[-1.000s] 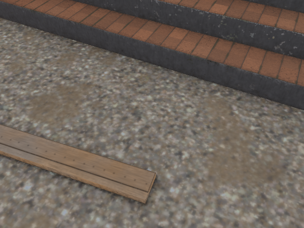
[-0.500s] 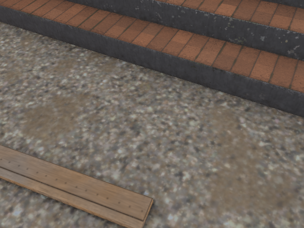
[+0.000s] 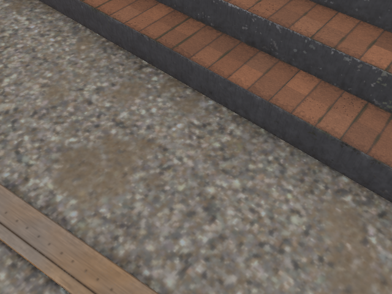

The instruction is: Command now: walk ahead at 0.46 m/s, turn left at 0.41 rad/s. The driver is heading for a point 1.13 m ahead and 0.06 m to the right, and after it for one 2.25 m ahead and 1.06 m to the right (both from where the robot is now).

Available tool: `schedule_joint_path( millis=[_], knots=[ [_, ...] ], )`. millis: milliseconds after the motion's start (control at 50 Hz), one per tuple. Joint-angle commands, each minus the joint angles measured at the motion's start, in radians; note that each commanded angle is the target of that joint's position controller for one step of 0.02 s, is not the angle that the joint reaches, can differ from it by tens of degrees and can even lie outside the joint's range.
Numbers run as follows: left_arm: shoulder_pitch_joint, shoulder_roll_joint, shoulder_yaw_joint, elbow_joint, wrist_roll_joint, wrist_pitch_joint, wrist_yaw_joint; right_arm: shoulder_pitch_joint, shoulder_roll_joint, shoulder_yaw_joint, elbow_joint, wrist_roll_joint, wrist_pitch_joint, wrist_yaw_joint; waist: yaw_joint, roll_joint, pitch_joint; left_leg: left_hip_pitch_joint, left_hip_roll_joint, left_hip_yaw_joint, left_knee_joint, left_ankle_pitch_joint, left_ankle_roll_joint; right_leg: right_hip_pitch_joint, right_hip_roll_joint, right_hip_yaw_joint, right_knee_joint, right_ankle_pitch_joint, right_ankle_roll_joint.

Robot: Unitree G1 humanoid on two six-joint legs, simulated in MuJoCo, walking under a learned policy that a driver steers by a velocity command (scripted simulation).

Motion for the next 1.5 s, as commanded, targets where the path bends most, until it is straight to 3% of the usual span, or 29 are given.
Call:
schedule_joint_path(
  millis=[20,140,200,220,240,260,280,340,400,480,620,700,740,760,780,800,860,980,1020,1040,1060,1080,1100,1140,1260,1340,1400,1460,1500],
  knots=[
    [-0.038,0.062,0.010,-0.067,-0.003,0.008,-0.008,0.086,-0.111,-0.017,-0.043,0.001,-0.009,-0.006,-0.007,0.066,0.013,0.004,0.251,-0.199,-0.091,0.528,0.037,-0.030,0.036,-0.076,-0.105,0.125,0.016],
    [-0.135,0.038,-0.015,-0.103,-0.027,-0.006,-0.002,0.153,-0.091,0.001,-0.035,-0.017,0.005,-0.028,-0.053,0.126,-0.016,0.107,0.225,-0.133,0.035,0.878,-0.046,0.116,0.148,-0.134,-0.361,0.179,-0.031],
    [0.068,0.110,0.006,-0.040,-0.026,-0.025,0.018,0.075,-0.125,-0.004,-0.056,-0.020,-0.009,-0.040,0.053,0.153,-0.072,0.140,0.249,-0.177,0.203,0.968,-0.077,0.340,0.175,-0.083,-0.504,0.175,-0.080],
    [0.196,0.123,0.012,0.001,-0.024,-0.041,0.025,0.033,-0.141,-0.008,-0.065,-0.007,-0.017,-0.037,0.128,0.124,-0.109,0.126,0.228,-0.159,0.347,0.891,-0.084,0.474,0.143,-0.064,-0.640,0.326,-0.098],
    [0.312,0.166,0.020,0.029,-0.006,-0.056,0.033,0.036,-0.110,0.001,-0.093,0.013,-0.026,-0.032,0.152,0.039,-0.217,-0.024,0.179,-0.136,0.557,0.503,-0.090,0.723,-0.020,0.053,-0.568,0.739,-0.131],
    [0.331,0.218,0.030,0.030,-0.003,-0.048,0.021,0.268,0.009,0.016,-0.062,0.065,-0.012,-0.039,0.059,-0.223,-0.392,-0.256,0.022,-0.048,0.918,-0.450,-0.133,1.000,-0.349,0.364,-0.438,1.335,-0.343],
    [0.311,0.157,0.023,0.014,-0.040,-0.031,0.007,0.289,-0.096,-0.003,-0.025,0.033,0.004,-0.047,0.061,-0.071,-0.444,-0.264,0.041,-0.094,0.990,-0.417,-0.117,0.913,-0.331,0.425,-0.495,1.224,-0.380],
    [0.101,0.021,-0.023,-0.006,-0.038,-0.024,0.022,0.068,-0.070,-0.001,-0.047,-0.027,0.036,-0.024,0.016,0.007,-0.114,-0.281,0.127,-0.087,0.869,-0.258,-0.143,0.525,-0.159,0.205,-0.677,0.673,-0.280],
    [0.148,0.066,-0.016,0.040,-0.033,-0.021,0.024,0.130,-0.022,0.008,-0.012,-0.029,0.077,-0.013,-0.021,-0.073,-0.121,-0.136,0.118,-0.021,0.755,-0.217,-0.159,0.392,-0.074,0.093,-0.728,0.499,-0.228],
    [0.184,0.127,0.017,0.055,-0.035,0.006,0.016,0.028,-0.052,0.004,-0.031,-0.043,0.085,-0.005,0.007,-0.124,-0.058,-0.253,0.150,0.045,0.646,-0.234,-0.137,0.377,-0.076,0.215,-0.888,-0.340,-0.233],
    [0.224,0.144,0.041,0.080,-0.041,0.032,0.023,-0.022,-0.021,0.019,-0.040,-0.028,0.046,-0.002,0.006,-0.105,-0.023,-0.148,0.135,0.106,0.359,-0.294,-0.086,0.321,-0.087,0.215,-0.941,-0.498,-0.226],
    [0.175,0.138,0.054,0.073,-0.049,0.048,0.033,0.094,0.001,0.018,0.035,-0.026,0.027,-0.017,-0.037,0.021,0.025,0.124,0.103,0.135,0.016,-0.078,-0.075,0.219,0.053,0.066,-0.798,-0.405,-0.134],
    [0.053,0.071,0.042,0.017,-0.049,0.036,0.021,0.225,-0.051,0.002,0.078,-0.031,0.027,-0.040,-0.084,0.197,-0.013,0.378,0.364,-0.184,-0.149,-0.212,-0.023,-0.029,0.177,-0.106,-0.437,-0.250,-0.054],
    [0.041,0.070,0.044,0.021,-0.024,0.037,0.010,0.149,-0.032,0.011,0.051,-0.023,0.030,-0.054,-0.035,0.120,0.014,0.333,0.462,-0.248,-0.189,-0.176,-0.043,-0.047,0.162,-0.077,-0.235,-0.280,-0.052],
    [0.114,0.064,0.043,0.005,-0.035,0.045,0.001,0.069,-0.160,-0.020,0.041,-0.031,0.034,-0.065,0.027,0.261,0.037,0.159,0.580,-0.406,-0.268,-0.333,0.046,-0.017,0.083,-0.024,-0.194,-0.226,-0.065],
    [0.102,0.125,0.060,0.011,-0.026,0.049,-0.009,-0.054,-0.126,-0.020,0.010,-0.025,0.022,-0.058,0.085,0.149,0.079,0.076,0.530,-0.349,-0.302,-0.287,0.035,0.034,0.035,-0.007,-0.112,-0.143,-0.052],
    [0.155,0.126,0.079,0.052,-0.018,0.059,-0.022,-0.115,-0.084,-0.009,0.007,-0.029,-0.006,-0.032,0.139,0.083,0.009,0.053,0.372,-0.093,-0.250,-0.076,-0.017,0.185,0.082,-0.106,-0.098,-0.121,-0.028],
    [0.140,0.085,0.081,0.033,-0.028,0.077,0.003,-0.090,-0.122,-0.032,0.069,-0.044,0.005,-0.030,0.122,0.159,0.055,0.041,0.380,-0.035,-0.099,-0.072,0.016,0.398,0.077,-0.179,-0.434,-0.232,-0.059],
    [0.417,0.093,0.099,0.135,-0.036,0.064,0.017,-0.138,-0.123,-0.034,0.062,-0.053,0.025,-0.023,0.245,0.009,-0.045,-0.036,0.309,0.048,0.253,0.031,0.004,0.716,0.145,-0.257,-0.605,-0.129,-0.066],
    [0.557,0.096,0.098,0.193,-0.022,0.050,0.021,-0.177,-0.090,-0.024,0.044,-0.072,0.031,-0.017,0.293,-0.124,-0.097,-0.221,0.218,0.109,0.585,-0.110,-0.015,0.910,0.075,-0.157,-0.594,-0.245,-0.053],
    [0.598,0.105,0.074,0.201,-0.003,0.034,0.020,-0.254,0.044,0.007,-0.016,-0.056,0.022,-0.001,0.267,-0.249,-0.067,-0.526,0.112,0.019,0.887,-0.451,-0.036,0.938,-0.104,0.190,-0.637,-0.514,-0.074],
    [0.405,0.140,0.059,0.164,0.005,0.024,0.014,-0.232,0.036,0.010,-0.079,-0.001,0.005,0.016,0.130,-0.265,0.046,-0.651,0.093,-0.057,0.960,-0.308,-0.025,0.715,-0.206,0.538,-0.887,-0.649,-0.150],
    [0.291,0.148,0.059,0.119,-0.003,0.010,0.005,-0.218,-0.034,0.001,-0.081,0.006,-0.001,0.025,0.053,-0.167,0.138,-0.689,0.187,-0.018,1.007,-0.185,-0.018,0.605,-0.287,0.539,-0.946,-0.724,-0.210],
    [0.231,0.115,0.044,0.102,-0.021,-0.021,-0.007,-0.215,-0.065,-0.004,-0.056,-0.013,-0.004,0.035,0.018,0.003,0.137,-0.602,0.250,-0.009,0.977,-0.039,-0.046,0.503,-0.198,0.317,-0.926,-0.434,-0.191],
    [0.462,0.064,0.019,0.195,-0.022,-0.057,0.009,-0.350,-0.023,0.016,-0.121,-0.032,0.030,0.047,0.058,-0.011,0.085,-0.683,0.276,0.106,0.846,0.043,-0.101,0.660,-0.107,0.006,-0.864,0.408,-0.191],
    [0.467,0.017,0.000,0.207,-0.028,-0.057,0.017,-0.506,0.004,0.037,-0.180,-0.018,0.022,0.054,0.089,-0.042,0.102,-0.604,0.246,0.155,0.509,0.208,-0.103,0.654,-0.034,-0.084,-0.891,0.382,-0.185],
    [0.483,0.045,0.004,0.230,-0.026,-0.055,0.023,-0.542,-0.007,0.038,-0.208,-0.014,0.027,0.047,0.094,-0.070,0.121,-0.505,0.209,0.185,0.327,0.204,-0.070,0.718,-0.078,-0.094,-0.910,0.486,-0.190],
    [0.456,0.080,0.012,0.242,-0.027,-0.049,0.031,-0.419,-0.048,0.019,-0.185,-0.016,0.013,0.027,0.026,-0.085,0.041,-0.365,0.146,0.194,0.259,0.121,-0.008,0.837,-0.107,-0.123,-0.734,0.857,-0.173],
    [0.423,0.112,0.026,0.238,-0.017,-0.029,0.035,-0.128,-0.092,-0.008,-0.088,-0.018,-0.001,0.014,-0.089,-0.086,-0.104,-0.089,0.094,0.191,0.186,0.071,0.024,0.817,-0.084,-0.146,-0.387,0.894,-0.152]
  ],
)
Velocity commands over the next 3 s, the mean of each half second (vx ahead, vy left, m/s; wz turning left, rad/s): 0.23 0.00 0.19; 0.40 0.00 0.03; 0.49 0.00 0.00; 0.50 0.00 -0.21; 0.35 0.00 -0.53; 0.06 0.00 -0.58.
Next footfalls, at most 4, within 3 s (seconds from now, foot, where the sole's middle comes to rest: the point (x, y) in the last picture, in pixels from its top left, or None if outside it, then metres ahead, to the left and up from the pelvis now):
0.24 right None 0.31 -0.11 -0.78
0.60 left None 0.21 0.09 -0.75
1.04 right None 0.33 -0.13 -0.78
1.52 left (173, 234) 0.69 0.07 -0.78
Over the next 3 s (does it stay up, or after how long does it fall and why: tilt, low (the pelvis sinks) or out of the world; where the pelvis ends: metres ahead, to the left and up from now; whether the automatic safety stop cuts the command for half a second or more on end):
stays up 1.04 -0.02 -0.02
